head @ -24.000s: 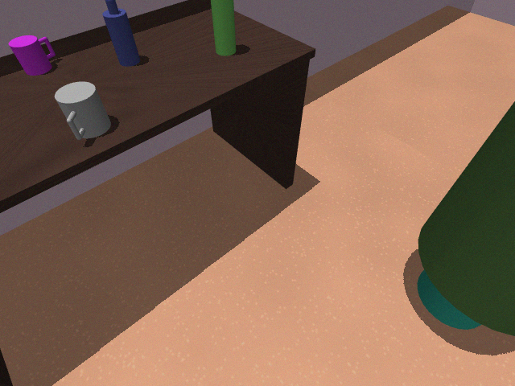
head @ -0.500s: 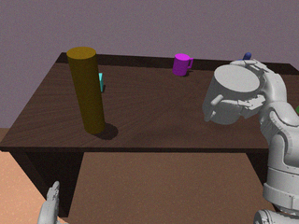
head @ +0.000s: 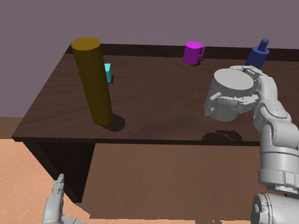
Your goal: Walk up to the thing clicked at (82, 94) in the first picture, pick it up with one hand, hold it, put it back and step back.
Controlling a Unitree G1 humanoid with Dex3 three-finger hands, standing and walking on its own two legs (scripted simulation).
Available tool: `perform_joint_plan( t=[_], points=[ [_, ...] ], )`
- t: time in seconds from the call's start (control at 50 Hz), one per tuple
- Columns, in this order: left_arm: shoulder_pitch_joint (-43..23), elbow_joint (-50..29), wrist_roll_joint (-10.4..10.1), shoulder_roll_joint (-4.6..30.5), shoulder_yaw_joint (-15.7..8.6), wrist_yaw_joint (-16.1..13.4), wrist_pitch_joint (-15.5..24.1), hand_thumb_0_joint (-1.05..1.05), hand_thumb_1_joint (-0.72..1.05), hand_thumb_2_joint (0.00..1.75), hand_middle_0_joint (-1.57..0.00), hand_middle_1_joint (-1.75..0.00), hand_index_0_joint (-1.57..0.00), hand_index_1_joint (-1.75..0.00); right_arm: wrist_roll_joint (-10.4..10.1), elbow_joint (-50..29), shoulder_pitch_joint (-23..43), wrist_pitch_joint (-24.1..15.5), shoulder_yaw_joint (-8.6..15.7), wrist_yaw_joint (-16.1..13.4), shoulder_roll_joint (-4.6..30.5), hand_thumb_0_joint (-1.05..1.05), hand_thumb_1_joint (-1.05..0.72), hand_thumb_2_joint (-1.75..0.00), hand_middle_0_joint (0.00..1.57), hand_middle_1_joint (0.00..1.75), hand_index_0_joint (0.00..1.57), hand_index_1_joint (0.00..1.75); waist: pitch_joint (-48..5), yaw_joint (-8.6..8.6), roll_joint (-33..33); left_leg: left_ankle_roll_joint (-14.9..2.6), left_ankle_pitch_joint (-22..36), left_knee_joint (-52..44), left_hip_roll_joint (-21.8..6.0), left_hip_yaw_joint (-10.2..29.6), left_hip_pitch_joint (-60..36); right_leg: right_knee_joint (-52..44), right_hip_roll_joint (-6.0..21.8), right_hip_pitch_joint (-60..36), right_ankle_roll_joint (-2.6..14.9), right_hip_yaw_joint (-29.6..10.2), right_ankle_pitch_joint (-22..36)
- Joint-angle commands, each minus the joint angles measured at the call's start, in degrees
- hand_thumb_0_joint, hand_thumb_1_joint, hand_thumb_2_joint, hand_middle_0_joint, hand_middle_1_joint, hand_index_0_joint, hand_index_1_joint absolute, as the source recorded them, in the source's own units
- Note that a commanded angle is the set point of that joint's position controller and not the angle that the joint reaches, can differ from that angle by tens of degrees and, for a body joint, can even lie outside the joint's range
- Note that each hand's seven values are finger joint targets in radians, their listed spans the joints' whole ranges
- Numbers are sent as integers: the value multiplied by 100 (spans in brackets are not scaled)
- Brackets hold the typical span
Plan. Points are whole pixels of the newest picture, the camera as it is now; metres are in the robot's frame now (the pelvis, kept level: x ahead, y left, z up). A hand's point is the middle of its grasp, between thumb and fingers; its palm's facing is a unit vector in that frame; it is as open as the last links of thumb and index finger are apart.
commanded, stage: crouch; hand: right
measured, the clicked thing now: (222, 97) +0.38 -0.16 +0.17
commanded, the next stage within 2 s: lower in 0.86 s
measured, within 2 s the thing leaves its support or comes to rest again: rests again in 1.88 s
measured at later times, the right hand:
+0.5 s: hand (229, 87) +0.45 -0.21 +0.15, palm faces +0.17 +0.99 +0.01, open 12.1 cm
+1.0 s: hand (228, 87) +0.47 -0.22 +0.13, palm faces +0.16 +0.99 +0.01, open 12.1 cm
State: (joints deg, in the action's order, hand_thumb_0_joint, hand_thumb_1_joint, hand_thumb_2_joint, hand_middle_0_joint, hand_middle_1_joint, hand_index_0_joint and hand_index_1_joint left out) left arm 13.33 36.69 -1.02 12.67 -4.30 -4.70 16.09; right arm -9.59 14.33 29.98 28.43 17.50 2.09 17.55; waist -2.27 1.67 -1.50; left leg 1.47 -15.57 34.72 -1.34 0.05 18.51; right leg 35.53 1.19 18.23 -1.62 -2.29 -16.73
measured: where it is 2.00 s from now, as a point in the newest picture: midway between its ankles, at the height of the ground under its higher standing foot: outside the picture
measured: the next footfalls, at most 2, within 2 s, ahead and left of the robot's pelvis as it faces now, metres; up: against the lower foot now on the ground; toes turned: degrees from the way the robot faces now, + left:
none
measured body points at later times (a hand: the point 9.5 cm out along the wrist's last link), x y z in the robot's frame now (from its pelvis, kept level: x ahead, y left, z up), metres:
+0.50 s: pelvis +0.00 +0.00 +0.00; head +0.02 -0.01 +0.45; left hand +0.14 +0.26 -0.06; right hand +0.43 -0.26 +0.15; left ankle +0.03 +0.13 -0.73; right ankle +0.02 -0.14 -0.73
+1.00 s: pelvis +0.01 -0.01 -0.01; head +0.05 -0.01 +0.44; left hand +0.15 +0.26 -0.07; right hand +0.46 -0.27 +0.13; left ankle +0.03 +0.13 -0.73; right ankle +0.02 -0.14 -0.73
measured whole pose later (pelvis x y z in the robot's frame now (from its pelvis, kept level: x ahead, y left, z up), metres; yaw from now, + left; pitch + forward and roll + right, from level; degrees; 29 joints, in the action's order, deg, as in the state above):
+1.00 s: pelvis +0.01 -0.01 -0.01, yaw +2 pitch +7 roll +1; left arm 16.2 27.7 -0.6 12.5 -2.3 -3.1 10.4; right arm -6.8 49.7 41.2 -3.8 21.9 5.5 24.4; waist -3.8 5.2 -0.2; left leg 1.9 -16.3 37.1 -0.2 1.7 28.1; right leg 39.8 2.3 27.9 -1.2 -0.7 -19.2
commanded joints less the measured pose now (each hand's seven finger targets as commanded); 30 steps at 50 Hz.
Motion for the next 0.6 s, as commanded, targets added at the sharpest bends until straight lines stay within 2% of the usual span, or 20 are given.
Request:
perform_joint_plan(
  t=[0.0, 0.04, 0.06, 0.12, 0.14, 0.16, 0.18, 0.22, 0.24, 0.26, 0.3, 0.36, 0.4, 0.42, 0.44, 0.46, 0.5, 0.52, 0.54, 0.58],
  points=[
    [-286, -691, 30, 687, -223, 10, 405, 0, -55, 5, -4, -5, -5, -4, -31, -1206, 3399, -1160, 530, -45, 1716, 0, 9, -129, 119, 141, 127, 142, -1920, 18, -592, -69, 1109, -409, 117, -255, -199, -420, -124, -779, 108, 232, 1017],
    [-280, -675, 25, 475, -32, 64, 401, 0, -54, 5, -4, -5, -5, -4, -20, -969, 3351, -1426, 585, -65, 1763, 0, 9, -130, 120, 142, 127, 142, -1872, -28, -552, -69, 1179, -388, 126, -236, -251, -381, -115, -636, 105, 242, 1100],
    [-432, -914, 14, 553, -92, 70, 419, 0, -54, 5, -4, -5, -5, -4, -44, -848, 3337, -1539, 615, -88, 1767, 0, 10, -130, 120, 142, 127, 142, -1937, -28, -334, -54, 1165, -405, 149, -240, -313, -377, -106, -573, 119, 252, 1060],
    [-528, -873, 21, 431, 28, 115, 391, 0, -55, 6, -5, -5, -5, -4, -6, -237, 3360, -1821, 492, -59, 1679, 0, 12, -132, 119, 143, 127, 143, -1557, 27, -236, -47, 899, -454, 165, -207, -161, -412, -90, -310, 142, 270, 737],
    [-608, -986, 27, 652, -189, 100, 399, 0, -55, 6, -5, -5, -5, -5, -16, -197, 3475, -1943, 581, -72, 1765, 0, 14, -131, 117, 142, 125, 142, -1557, 55, -82, -42, 743, -485, 176, -206, -165, -456, -83, -227, 163, 256, 582],
    [-707, -1051, 29, 668, -139, 103, 413, 0, -55, 6, -5, -5, -5, -5, 6, -73, 3561, -2023, 580, -57, 1819, 0, 16, -130, 117, 142, 125, 142, -1628, 33, -72, -36, 662, -484, 172, -184, -128, -439, -79, -238, 175, 254, 495],
    [-696, -1108, 42, 874, -329, 75, 423, 0, -55, 5, -5, -5, -5, -4, 25, 140, 3568, -2087, 534, -27, 1777, 0, 15, -130, 116, 141, 124, 141, -1737, 142, -170, -52, 629, -479, 176, -163, -13, -452, -64, -341, 168, 252, 430],
    [-632, -1257, 55, 1053, -455, 45, 431, 0, -54, 5, -5, -5, -5, -4, 44, 377, 3733, -2249, 447, 5, 1718, 0, 16, -130, 115, 141, 123, 141, -1826, 199, -42, -68, 592, -449, 212, -202, 33, -468, -24, -421, 157, 218, 419],
    [-459, -1209, 58, 1009, -400, 33, 423, 0, -56, 6, -5, -5, -5, -5, 72, 447, 3907, -2348, 428, 23, 1778, 0, 16, -129, 116, 141, 123, 141, -1888, 219, -118, -82, 603, -436, 211, -200, 94, -463, -16, -435, 154, 205, 427],
    [-547, -1311, 46, 835, -219, 49, 429, 0, -55, 6, -5, -5, -5, -5, 65, 527, 3883, -2434, 376, 40, 1675, 0, 15, -129, 115, 140, 123, 140, -1983, 147, -80, -83, 671, -407, 217, -216, 6, -450, -10, -448, 138, 206, 540],
    [-468, -1374, 38, 601, 12, 59, 410, 0, -55, 6, -5, -5, -5, -5, 59, 709, 3955, -2613, 370, 96, 1707, 0, 16, -127, 114, 138, 122, 138, -2080, 140, -2, -67, 718, -388, 221, -204, -41, -410, -13, -427, 151, 227, 591],
    [-324, -1425, 44, 802, -172, 18, 355, 0, -55, 5, -5, -5, -5, -4, 63, 944, 4037, -2794, 516, 159, 1965, 0, 12, -126, 115, 138, 123, 138, -2294, 209, -117, -53, 1000, -359, 186, -155, -26, -361, -47, -538, 152, 261, 825],
    [142, -1029, 63, 870, -308, 5, 255, 0, -55, 5, -5, -4, -5, -4, 78, 1117, 4042, -2903, 591, 172, 2089, 0, 12, -128, 116, 139, 124, 139, -2168, 243, -312, -62, 1183, -319, 179, -135, 70, -327, -70, -520, 144, 273, 994],
    [70, -1095, 70, 787, -189, 34, 236, 0, -55, 5, -5, -4, -5, -4, 95, 1123, 4079, -2961, 557, 174, 2061, 0, 13, -128, 116, 140, 124, 140, -2181, 214, -329, -74, 1234, -315, 189, -139, 90, -333, -60, -514, 133, 273, 1080],
    [-88, -1299, 67, 825, -207, 37, 238, 0, -55, 5, -5, -4, -5, -4, 117, 1018, 4233, -3041, 645, 162, 2247, 0, 13, -128, 116, 139, 123, 139, -2276, 189, -404, -80, 1281, -293, 190, -139, 39, -300, -53, -501, 119, 273, 1145],
    [-224, -1360, 74, 759, -150, 54, 218, 0, -54, 5, -5, -4, -5, -4, 133, 1070, 4214, -3105, 595, 149, 2173, 0, 12, -127, 116, 139, 124, 139, -2274, 171, -433, -82, 1307, -288, 189, -132, -21, -277, -57, -458, 115, 297, 1162],
    [-34, -1021, 66, 594, -46, 98, 124, 0, -54, 5, -4, -4, -5, -4, 143, 1519, 3948, -3180, 594, 159, 2105, 0, 14, -129, 116, 140, 124, 140, -1904, 161, -356, -80, 1241, -291, 190, -122, 101, -257, -68, -162, 137, 300, 1067],
    [-260, -1169, 48, 637, -94, 111, 124, 0, -54, 4, -4, -4, -5, -4, 117, 1443, 4042, -3270, 578, 177, 2111, 0, 16, -127, 115, 139, 122, 139, -1906, 200, -391, -78, 1086, -307, 201, -135, 145, -299, -53, -127, 146, 290, 889],
    [-589, -1572, 52, 611, 54, 125, 151, 0, -54, 5, -5, -4, -5, -4, 111, 1169, 4334, -3368, 585, 180, 2183, 0, 17, -127, 115, 139, 122, 139, -2225, 174, -359, -77, 1073, -311, 196, -111, -3, -285, -46, -217, 146, 300, 855],
    [-304, -1317, 59, 784, -159, 84, 67, 0, -55, 5, -5, -4, -5, -4, 141, 1508, 4156, -3413, 571, 202, 2192, 0, 18, -126, 113, 137, 121, 138, -2193, 227, -412, -91, 1035, -283, 211, -108, 146, -269, -41, -238, 139, 295, 788]
  ],
)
